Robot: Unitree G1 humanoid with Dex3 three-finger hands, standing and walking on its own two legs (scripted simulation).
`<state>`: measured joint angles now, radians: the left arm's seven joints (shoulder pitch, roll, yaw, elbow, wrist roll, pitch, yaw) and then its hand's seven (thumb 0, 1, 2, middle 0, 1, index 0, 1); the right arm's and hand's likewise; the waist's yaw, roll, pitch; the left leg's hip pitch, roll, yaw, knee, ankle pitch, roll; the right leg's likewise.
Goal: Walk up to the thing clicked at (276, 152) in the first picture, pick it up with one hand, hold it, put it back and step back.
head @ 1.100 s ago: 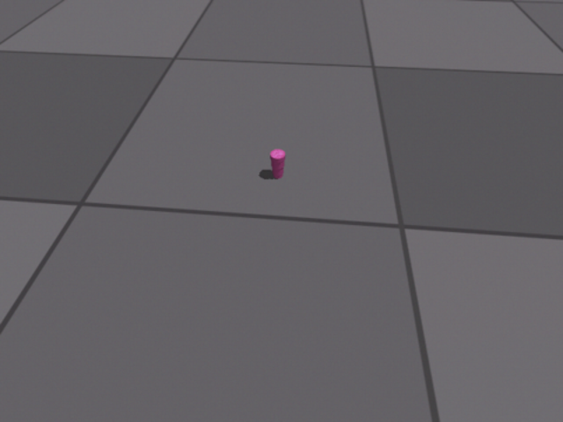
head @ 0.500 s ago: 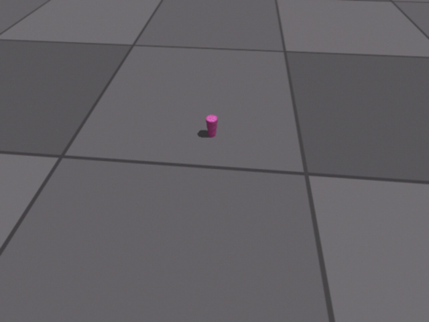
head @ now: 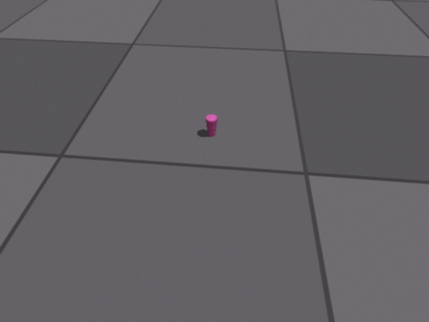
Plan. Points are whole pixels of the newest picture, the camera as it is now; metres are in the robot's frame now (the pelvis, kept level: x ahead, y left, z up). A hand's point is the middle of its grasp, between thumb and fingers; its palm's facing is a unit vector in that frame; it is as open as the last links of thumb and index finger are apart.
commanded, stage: stand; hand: left
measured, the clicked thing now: (211, 126) +1.38 +0.03 -0.71
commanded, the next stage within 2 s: walk up in 0.02 s
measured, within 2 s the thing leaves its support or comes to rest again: neither
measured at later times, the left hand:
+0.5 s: hand (122, 316) +0.17 +0.21 -0.14, palm faces -0.08 -0.91 -0.40, open 7.4 cm
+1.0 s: hand (155, 192) +0.47 +0.18 -0.14, palm faces -0.23 -0.90 -0.38, open 7.4 cm
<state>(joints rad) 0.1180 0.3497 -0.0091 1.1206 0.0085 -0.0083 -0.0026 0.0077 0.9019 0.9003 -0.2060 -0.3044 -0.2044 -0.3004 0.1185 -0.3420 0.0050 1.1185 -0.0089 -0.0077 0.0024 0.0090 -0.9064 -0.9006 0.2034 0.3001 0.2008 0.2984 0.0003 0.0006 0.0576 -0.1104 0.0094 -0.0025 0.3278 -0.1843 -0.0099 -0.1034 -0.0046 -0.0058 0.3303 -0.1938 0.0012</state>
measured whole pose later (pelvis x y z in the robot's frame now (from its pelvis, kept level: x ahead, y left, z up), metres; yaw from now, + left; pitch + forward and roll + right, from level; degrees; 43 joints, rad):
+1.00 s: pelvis +0.35 -0.08 -0.02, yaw -9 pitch -2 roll +1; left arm 0.26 0.44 0.05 0.87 0.01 -0.06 -0.08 0.01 0.90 0.90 -0.21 -0.30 -0.20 -0.30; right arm 0.31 -0.42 -0.06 0.83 -0.02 -0.07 0.07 0.01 -0.90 -0.90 0.21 0.30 0.20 0.30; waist -0.03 -0.02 0.08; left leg -0.16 0.06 0.13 0.52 -0.31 0.01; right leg -0.47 -0.08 -0.02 0.72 -0.27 -0.02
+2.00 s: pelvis +0.75 -0.13 -0.03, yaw -9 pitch -3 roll +0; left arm 0.24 0.41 0.05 0.86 0.00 -0.09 -0.05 0.01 0.90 0.90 -0.21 -0.30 -0.20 -0.30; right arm 0.35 -0.42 -0.04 0.87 -0.01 -0.03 0.04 0.01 -0.91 -0.90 0.20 0.30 0.20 0.30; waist -0.01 0.05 0.08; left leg -0.30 0.03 0.02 1.00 -0.48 0.04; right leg -0.35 -0.03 -0.07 0.63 -0.23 -0.03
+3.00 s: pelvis +0.95 -0.13 -0.02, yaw -9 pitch -2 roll +1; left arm 0.06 0.34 -0.01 1.05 0.00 -0.01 -0.02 0.01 0.90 0.90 -0.21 -0.30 -0.21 -0.30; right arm 0.15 -0.36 0.02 1.08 0.00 -0.02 0.01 0.01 -0.91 -0.90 0.20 0.30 0.20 0.30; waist 0.00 -0.01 0.07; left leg -0.18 0.01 0.04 0.52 -0.30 0.00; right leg -0.32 -0.04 -0.03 0.53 -0.17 0.00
